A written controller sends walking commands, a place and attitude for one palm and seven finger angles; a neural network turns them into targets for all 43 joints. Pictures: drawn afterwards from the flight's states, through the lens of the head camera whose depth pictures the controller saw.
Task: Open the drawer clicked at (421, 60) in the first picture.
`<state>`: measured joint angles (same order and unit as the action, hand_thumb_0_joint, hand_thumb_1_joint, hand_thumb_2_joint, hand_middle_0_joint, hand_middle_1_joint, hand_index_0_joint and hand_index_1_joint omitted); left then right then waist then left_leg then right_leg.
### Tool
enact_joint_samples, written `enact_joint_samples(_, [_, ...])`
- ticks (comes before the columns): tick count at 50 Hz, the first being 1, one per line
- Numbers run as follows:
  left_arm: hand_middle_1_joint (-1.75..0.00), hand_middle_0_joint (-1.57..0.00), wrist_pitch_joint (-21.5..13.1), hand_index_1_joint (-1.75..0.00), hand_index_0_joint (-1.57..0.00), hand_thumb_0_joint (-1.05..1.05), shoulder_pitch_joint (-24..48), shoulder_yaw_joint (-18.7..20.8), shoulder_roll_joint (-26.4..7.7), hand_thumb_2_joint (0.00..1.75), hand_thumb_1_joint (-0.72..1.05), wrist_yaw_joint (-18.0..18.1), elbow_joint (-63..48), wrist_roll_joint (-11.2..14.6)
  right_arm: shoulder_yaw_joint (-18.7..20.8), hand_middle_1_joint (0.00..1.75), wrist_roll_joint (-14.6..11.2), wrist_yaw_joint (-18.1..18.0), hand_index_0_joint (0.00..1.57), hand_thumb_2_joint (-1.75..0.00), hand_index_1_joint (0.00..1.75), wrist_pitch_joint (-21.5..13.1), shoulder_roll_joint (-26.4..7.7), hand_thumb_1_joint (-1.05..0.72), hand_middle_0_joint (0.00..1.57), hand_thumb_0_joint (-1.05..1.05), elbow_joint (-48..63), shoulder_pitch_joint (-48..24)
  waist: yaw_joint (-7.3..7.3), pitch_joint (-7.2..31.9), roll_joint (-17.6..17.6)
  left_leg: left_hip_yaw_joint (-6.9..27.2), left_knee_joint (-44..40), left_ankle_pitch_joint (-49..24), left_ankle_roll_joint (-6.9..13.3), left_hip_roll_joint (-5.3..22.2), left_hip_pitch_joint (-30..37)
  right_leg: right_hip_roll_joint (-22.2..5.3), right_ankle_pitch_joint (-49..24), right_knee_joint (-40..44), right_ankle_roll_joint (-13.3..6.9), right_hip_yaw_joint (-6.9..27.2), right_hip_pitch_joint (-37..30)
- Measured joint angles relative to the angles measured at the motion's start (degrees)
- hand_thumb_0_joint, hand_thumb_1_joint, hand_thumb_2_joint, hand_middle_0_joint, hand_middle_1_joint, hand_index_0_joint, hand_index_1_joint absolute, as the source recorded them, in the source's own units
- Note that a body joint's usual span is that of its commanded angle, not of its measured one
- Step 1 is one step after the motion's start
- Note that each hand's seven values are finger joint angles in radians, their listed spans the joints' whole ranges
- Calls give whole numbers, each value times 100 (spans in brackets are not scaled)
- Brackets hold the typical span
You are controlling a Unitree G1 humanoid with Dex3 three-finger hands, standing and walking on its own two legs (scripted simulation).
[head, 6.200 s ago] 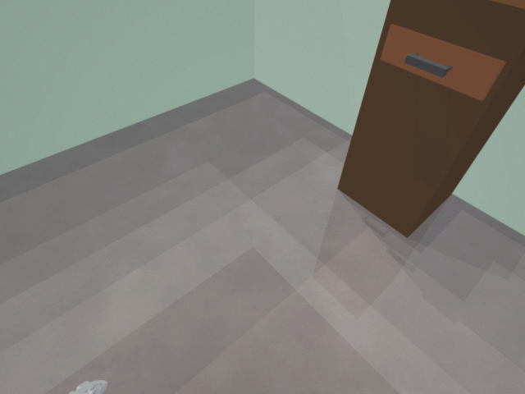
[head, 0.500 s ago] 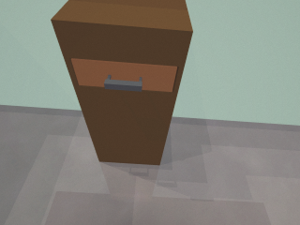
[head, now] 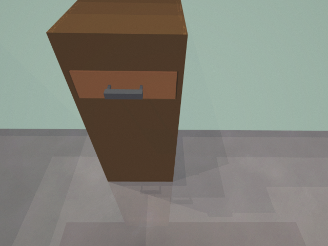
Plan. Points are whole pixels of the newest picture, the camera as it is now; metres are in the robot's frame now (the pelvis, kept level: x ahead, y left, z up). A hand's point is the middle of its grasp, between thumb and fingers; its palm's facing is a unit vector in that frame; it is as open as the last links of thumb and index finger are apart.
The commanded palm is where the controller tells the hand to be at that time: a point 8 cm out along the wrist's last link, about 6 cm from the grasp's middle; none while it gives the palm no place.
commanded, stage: come to a stop and stand still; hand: left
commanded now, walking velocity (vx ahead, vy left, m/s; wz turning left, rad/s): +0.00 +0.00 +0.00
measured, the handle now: (124, 90) +0.63 +0.17 +0.01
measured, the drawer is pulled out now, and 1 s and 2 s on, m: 0.00 0.00 0.00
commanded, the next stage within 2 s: look again from close up in 0.18 s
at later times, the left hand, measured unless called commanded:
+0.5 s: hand out of the picture -0.01 +0.17 -0.19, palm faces +0.04 -0.99 -0.15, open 7.3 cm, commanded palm none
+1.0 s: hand out of the picture -0.06 +0.20 -0.19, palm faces +0.02 -0.99 -0.15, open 7.3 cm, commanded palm none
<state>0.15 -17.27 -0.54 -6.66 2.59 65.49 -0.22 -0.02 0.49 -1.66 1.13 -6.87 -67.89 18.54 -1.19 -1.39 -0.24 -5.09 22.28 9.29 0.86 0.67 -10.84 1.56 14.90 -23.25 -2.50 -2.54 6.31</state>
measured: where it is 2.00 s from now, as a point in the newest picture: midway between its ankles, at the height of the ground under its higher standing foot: outside the picture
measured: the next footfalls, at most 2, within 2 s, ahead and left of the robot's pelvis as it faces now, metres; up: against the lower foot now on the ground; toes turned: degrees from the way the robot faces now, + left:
left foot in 1.40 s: +0.09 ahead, +0.11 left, +0.00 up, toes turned +8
right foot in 1.86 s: +0.19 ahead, -0.17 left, +0.00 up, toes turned -8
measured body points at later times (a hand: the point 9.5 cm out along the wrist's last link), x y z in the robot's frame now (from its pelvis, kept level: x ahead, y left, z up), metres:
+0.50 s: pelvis +0.00 +0.02 -0.01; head -0.02 +0.03 +0.44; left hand -0.01 +0.22 -0.18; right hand +0.01 -0.21 -0.16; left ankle +0.03 +0.11 -0.74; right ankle -0.02 -0.09 -0.74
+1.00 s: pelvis -0.02 +0.04 -0.01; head -0.04 +0.06 +0.44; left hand -0.06 +0.26 -0.17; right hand -0.03 -0.18 -0.16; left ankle +0.03 +0.11 -0.74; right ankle -0.02 -0.09 -0.74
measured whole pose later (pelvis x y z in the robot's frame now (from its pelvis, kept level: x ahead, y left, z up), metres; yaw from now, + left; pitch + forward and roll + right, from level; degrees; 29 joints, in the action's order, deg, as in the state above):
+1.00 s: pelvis -0.02 +0.04 -0.01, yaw +0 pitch -1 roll -1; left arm 1.0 -23.4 0.1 -8.9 1.5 61.4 -2.1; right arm -0.2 1.1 -1.2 0.4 -7.8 -61.4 19.4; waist -0.3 1.5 -1.6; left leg -3.5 26.5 10.1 4.4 -2.2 -15.6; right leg -1.0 20.9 -30.3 -1.6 -2.0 12.2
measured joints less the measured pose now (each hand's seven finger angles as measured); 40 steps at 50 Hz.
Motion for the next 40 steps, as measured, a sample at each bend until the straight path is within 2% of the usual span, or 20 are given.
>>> enact_joint_samples(14, [-30, -20, -35, -30, -20, 0, -203, -6, 152, 90, 91, -5, 103, 5, -4, 30, -4, -44, 19, -90, 30, -61, 79, -91, 20, 0, 3, 16, 38, -43, -18, 24, 67, 38, -33, 46, -132, 46, 3, 8, -35, -17, 96])
enact_joint_samples(17, [-30, -20, -232, -30, -20, 0, -245, -44, 208, 90, 91, 80, -6, -80, -37, 30, -7, 11, 19, -90, 30, -81, 7, -91, 20, 0, 252, -94, 70, -119, 145, 197, 642, 319, -63, 162, -428, 177, -29, -30, -11, -20, 173])
enact_joint_samples(19, [-30, -20, -279, -30, -20, 0, -297, -48, 202, 90, 91, 91, -95, -84, -30, 30, 21, -14, 19, -90, 30, -114, -31, -91, 20, 1, 438, -155, 21, -128, 184, 311, 795, 405, -22, 160, -475, 205, 49, -198, -14, -29, 225])
enact_joint_samples(21, [-30, -20, -255, -30, -20, 0, -313, -36, 144, 90, 91, 86, -134, -73, -13, 30, 30, -40, 20, -90, 30, -128, -69, -93, 20, 2, 507, -149, -2, -52, 104, 317, 874, 457, 5, 77, -438, 123, 177, -371, 10, -38, 217])
enact_joint_samples(29, [-30, -20, -119, -30, -20, 0, -214, -2, -85, 90, 91, 44, -399, -95, -7, 30, 45, -33, 19, -90, 30, -155, -206, -94, 20, 2, 730, -138, 82, 281, -8, 251, 978, 519, 173, -108, -431, -76, 311, -634, 173, 3, 274])
enact_joint_samples(40, [-30, -20, -19, -30, -20, 0, -282, 36, -296, 90, 91, -19, -547, -112, -67, 30, 48, 26, 20, -90, 30, -164, -174, -92, 20, 1, 793, -28, 98, 245, -126, 187, 572, 179, 317, -271, -455, -235, 70, -444, 299, 51, 397])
